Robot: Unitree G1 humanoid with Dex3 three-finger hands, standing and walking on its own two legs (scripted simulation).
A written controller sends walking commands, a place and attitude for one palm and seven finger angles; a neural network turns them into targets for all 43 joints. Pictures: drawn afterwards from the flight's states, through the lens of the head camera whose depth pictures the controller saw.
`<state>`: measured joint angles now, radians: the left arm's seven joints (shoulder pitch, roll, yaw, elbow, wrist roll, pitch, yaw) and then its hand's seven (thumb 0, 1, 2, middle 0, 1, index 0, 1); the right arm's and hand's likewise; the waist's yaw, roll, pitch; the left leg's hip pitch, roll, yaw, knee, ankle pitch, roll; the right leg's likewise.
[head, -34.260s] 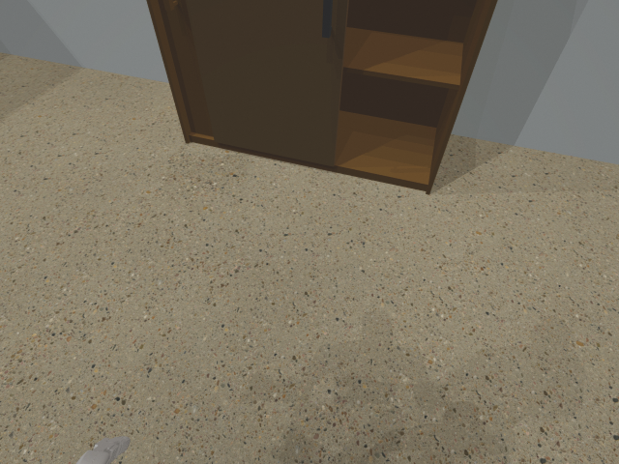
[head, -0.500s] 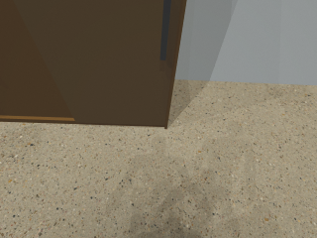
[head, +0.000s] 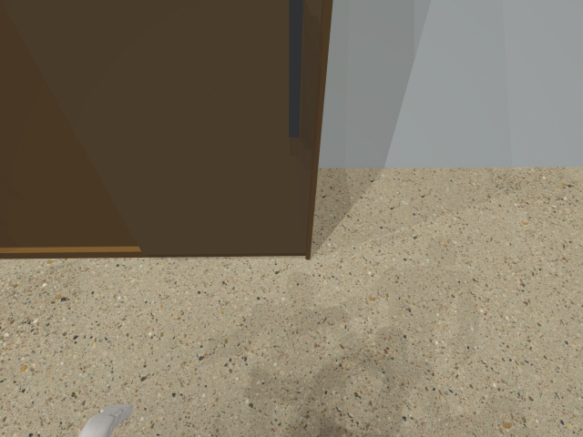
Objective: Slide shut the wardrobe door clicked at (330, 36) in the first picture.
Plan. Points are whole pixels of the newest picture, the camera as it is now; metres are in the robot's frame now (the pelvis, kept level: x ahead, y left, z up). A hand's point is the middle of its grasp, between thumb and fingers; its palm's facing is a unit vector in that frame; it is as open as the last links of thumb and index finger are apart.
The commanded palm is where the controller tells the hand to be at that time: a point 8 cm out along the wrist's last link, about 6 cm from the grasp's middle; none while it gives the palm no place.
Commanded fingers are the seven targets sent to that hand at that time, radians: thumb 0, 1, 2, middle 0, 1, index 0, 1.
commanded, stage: let the arm hang, fingers relaxed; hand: left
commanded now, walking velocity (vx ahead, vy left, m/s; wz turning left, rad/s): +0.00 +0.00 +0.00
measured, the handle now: (294, 69) +0.85 +0.03 +0.07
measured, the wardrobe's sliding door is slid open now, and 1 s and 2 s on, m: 0.00 0.00 0.00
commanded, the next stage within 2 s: look to check the result in 0.06 s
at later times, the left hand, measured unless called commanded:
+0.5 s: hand out of the picture +0.10 +0.24 -0.16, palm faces -0.05 -0.94 -0.35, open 7.4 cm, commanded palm none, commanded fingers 0.00 0.90 0.90 -0.20 -0.30 -0.20 -0.30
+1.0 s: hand out of the picture +0.11 +0.24 -0.16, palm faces -0.06 -0.94 -0.34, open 7.4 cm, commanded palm none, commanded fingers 0.00 0.90 0.90 -0.20 -0.30 -0.20 -0.30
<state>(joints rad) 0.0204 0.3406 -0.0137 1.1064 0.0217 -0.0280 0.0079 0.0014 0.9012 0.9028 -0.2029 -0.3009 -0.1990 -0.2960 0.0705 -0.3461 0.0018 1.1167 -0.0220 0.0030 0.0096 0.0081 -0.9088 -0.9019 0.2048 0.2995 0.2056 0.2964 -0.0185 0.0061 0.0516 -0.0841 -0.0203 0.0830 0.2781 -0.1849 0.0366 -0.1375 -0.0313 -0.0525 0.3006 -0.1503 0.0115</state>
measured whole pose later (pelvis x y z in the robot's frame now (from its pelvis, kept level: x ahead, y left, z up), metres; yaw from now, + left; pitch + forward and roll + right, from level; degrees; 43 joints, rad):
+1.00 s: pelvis +0.02 -0.01 +0.00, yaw +0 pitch -1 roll +0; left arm 0.08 0.35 -0.01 1.13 0.02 -0.03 0.01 0.00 0.90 0.90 -0.20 -0.30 -0.20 -0.30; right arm 0.10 -0.34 0.00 1.13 -0.02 0.01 0.00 0.01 -0.91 -0.90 0.20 0.30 0.21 0.30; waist -0.01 -0.01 0.06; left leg -0.03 0.00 0.08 0.24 -0.19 0.02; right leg -0.08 -0.01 -0.05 0.25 -0.15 0.00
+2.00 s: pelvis +0.01 +0.00 +0.00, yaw +0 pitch -1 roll +0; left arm 0.09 0.35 0.00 1.14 0.02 -0.02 0.01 0.00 0.90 0.90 -0.20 -0.30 -0.20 -0.30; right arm 0.09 -0.34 0.00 1.14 -0.02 0.00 0.00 0.01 -0.91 -0.90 0.21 0.30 0.21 0.30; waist -0.01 -0.01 0.06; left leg -0.03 -0.01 0.08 0.23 -0.18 0.03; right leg -0.08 -0.02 -0.05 0.25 -0.14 0.01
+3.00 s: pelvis +0.01 -0.01 +0.00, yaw +0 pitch -1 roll +0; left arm 0.09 0.35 0.00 1.14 0.02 -0.02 0.01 0.00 0.90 0.90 -0.20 -0.30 -0.20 -0.30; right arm 0.10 -0.34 0.00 1.14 -0.02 0.00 0.00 0.01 -0.91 -0.90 0.21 0.30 0.21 0.30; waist -0.01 -0.01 0.06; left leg -0.03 -0.01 0.08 0.23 -0.18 0.03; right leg -0.08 -0.02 -0.06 0.25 -0.14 0.00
